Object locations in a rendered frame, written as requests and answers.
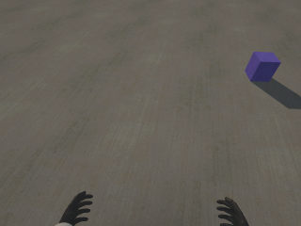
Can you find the robot left hand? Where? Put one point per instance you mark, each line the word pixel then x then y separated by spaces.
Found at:
pixel 72 211

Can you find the robot right hand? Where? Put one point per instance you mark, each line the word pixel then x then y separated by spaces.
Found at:
pixel 236 217

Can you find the carton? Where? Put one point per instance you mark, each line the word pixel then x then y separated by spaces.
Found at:
pixel 262 66

